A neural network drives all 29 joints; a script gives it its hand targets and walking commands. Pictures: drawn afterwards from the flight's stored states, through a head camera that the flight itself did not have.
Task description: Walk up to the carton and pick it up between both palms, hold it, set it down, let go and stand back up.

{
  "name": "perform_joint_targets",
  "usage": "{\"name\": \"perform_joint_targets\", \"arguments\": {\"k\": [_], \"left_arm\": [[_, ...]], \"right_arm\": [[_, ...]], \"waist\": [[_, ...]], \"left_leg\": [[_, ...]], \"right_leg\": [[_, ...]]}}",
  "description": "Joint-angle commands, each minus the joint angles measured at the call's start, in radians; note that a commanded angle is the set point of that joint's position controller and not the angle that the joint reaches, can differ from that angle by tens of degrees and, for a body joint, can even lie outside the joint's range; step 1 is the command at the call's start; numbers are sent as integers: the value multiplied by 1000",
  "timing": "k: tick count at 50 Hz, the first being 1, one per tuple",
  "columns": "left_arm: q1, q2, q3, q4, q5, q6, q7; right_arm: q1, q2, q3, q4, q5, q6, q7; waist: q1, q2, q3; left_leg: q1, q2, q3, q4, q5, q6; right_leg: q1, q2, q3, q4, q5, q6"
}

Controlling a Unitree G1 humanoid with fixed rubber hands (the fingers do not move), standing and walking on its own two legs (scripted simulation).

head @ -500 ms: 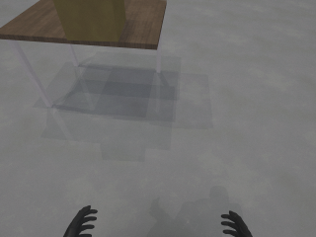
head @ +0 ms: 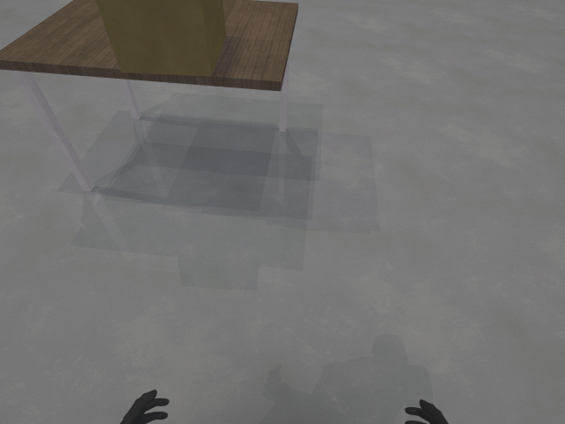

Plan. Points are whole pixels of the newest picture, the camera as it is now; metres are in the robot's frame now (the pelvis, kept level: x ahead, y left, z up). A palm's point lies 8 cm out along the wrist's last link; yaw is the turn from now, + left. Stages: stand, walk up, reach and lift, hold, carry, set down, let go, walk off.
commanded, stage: stand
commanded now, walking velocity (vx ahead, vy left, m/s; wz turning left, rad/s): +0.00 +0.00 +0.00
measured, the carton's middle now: (169, 13) +1.27 +0.42 +0.04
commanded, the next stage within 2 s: walk up in 0.68 s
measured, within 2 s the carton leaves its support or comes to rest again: neither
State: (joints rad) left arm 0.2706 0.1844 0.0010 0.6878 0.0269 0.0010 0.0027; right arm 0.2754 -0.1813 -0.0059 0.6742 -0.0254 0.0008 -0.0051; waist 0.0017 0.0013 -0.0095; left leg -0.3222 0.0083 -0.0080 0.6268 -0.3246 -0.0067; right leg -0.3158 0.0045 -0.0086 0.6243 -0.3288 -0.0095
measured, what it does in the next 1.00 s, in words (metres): stands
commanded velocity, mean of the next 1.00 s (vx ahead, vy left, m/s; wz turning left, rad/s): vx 0.00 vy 0.00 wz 0.00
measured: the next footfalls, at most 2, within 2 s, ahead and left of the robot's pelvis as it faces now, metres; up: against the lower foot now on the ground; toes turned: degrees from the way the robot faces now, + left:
left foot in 1.24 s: +0.17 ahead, +0.26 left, +0.00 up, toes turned +14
right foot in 1.74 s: +0.51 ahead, +0.08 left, +0.00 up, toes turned +13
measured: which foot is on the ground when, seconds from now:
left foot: down 0.00-0.90, up 0.92-1.00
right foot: down 0.00-1.00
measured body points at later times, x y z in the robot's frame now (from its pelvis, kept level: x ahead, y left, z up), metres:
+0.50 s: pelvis +0.00 +0.00 +0.00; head +0.01 +0.00 +0.45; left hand +0.11 +0.23 -0.12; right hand +0.10 -0.23 -0.12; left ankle +0.00 +0.12 -0.73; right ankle +0.00 -0.11 -0.73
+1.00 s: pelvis +0.01 +0.01 +0.01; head +0.01 +0.02 +0.46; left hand +0.06 +0.27 -0.11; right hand +0.10 -0.23 -0.11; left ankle +0.01 +0.13 -0.68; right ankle +0.00 -0.11 -0.72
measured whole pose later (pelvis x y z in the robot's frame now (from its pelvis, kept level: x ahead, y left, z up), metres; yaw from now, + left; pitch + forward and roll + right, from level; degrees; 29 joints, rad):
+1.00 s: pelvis +0.01 +0.01 +0.01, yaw +5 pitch +0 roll +0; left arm 0.34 0.21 0.03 0.75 0.06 -0.06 0.03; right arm 0.35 -0.22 -0.05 0.76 -0.06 0.00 0.04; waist 0.02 0.00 -0.02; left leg -0.46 -0.01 -0.01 0.94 -0.48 -0.01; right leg -0.22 -0.04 -0.07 0.52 -0.37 -0.06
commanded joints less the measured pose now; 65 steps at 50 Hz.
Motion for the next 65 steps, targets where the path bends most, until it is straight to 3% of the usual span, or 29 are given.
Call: {"name": "perform_joint_targets", "arguments": {"k": [1, 43, 44, 45, 46, 47, 48, 49, 51, 54, 56, 58, 60, 61, 62, 63, 64, 65], "left_arm": [[-12, 86, 25, -71, -1, -16, 5], [27, 80, 45, 31, -4, -16, 17], [102, 170, 81, -13, 45, -41, 7], [168, 212, 99, 5, 49, -48, 12], [209, 259, 115, 25, 46, -54, 23], [197, 245, 105, 47, 44, -63, 36], [193, 211, 89, 56, 39, -82, 40], [165, 203, 82, 58, 43, -96, 41], [86, 204, 76, 57, 45, -114, 38], [38, 212, 75, 77, 33, -122, 22], [41, 239, 77, 89, 37, -119, 11], [67, 277, 81, 101, 50, -100, 6], [91, 274, 66, 110, 60, -73, 1], [142, 224, 42, 118, 71, -55, -5], [193, 127, -1, 107, 75, -43, -20], [179, 89, -20, 31, 62, -36, -37], [132, 175, 0, -10, 27, -28, -37], [71, 210, 5, -27, 23, -30, -37]], "right_arm": [[3, -84, -25, -65, 0, -13, -4], [27, -78, -48, 49, 3, -13, -15], [83, -158, -74, 28, -14, -21, 14], [17, -135, -65, 11, -17, -18, 27], [-80, -114, -56, -41, -39, -15, 39], [-91, -124, -60, -62, -53, -17, 50], [-62, -138, -65, -45, -43, -24, 56], [-6, -136, -69, -29, -35, -29, 64], [53, -128, -73, -13, -35, -34, 87], [21, -107, -63, -18, -25, -35, 103], [19, -96, -55, -18, -20, -42, 102], [37, -111, -59, -8, -24, -49, 91], [145, -147, -74, 26, -28, -55, 69], [271, -186, -99, 65, -29, -58, 51], [398, -242, -126, 77, -26, -58, 32], [423, -326, -126, 25, -16, -58, 16], [396, -376, -133, 8, 36, -46, -1], [329, -349, -120, -6, 44, -41, -11]], "waist": [[-4, 1, -27], [-2, 2, 8], [24, -43, -101], [77, -114, -8], [119, -176, 118], [107, -99, 188], [87, -39, 191], [58, -46, 154], [20, -109, 94], [9, -166, 110], [7, -180, 120], [9, -159, 128], [-31, -61, 120], [-75, 74, 69], [-121, 290, 18], [-112, 360, 26], [-108, 229, 38], [-89, 144, 108]], "left_leg": [[24, 36, -46, -93, 141, 36], [49, 47, -60, -162, 141, 45], [-115, 10, -121, -32, -368, 71], [-393, -34, -49, 108, -379, 42], [-533, -15, 3, 351, -277, 7], [-589, 69, -83, 402, -228, -3], [-592, 78, -112, 418, -157, -13], [-547, 85, -120, 420, -111, -23], [-429, 82, -90, 388, -34, -37], [-258, 70, -21, 250, 92, -34], [-112, 60, 15, 129, 126, -15], [-1, 44, 74, 68, 116, 3], [139, 9, 123, 3, 92, 16], [251, -36, 104, -20, -7, 19], [351, 57, -126, -93, -158, 29], [320, 266, -643, -282, -376, 68], [240, 379, -912, -489, -643, 165], [195, 364, -873, -513, -649, 155]], "right_leg": [[0, -51, 68, -108, 138, -31], [37, -59, 80, -164, 141, -38], [251, -115, 144, -171, -398, -94], [364, -237, 330, -298, -595, -156], [310, -442, 536, -433, -669, -245], [274, -518, 589, -458, -614, -287], [256, -497, 528, -476, -559, -261], [247, -462, 440, -478, -503, -223], [216, -393, 255, -484, -385, -184], [93, -285, 9, -478, -294, -137], [13, -261, -79, -441, -306, -128], [-16, -286, -91, -378, -357, -154], [-40, -265, -128, -210, -347, -147], [-62, -201, -173, 53, -275, -122], [-191, -119, -202, 400, -290, -72], [-367, -44, -78, 605, -361, -24], [-398, -77, 13, 672, -320, -13], [-425, -104, 65, 697, -227, -2]]}}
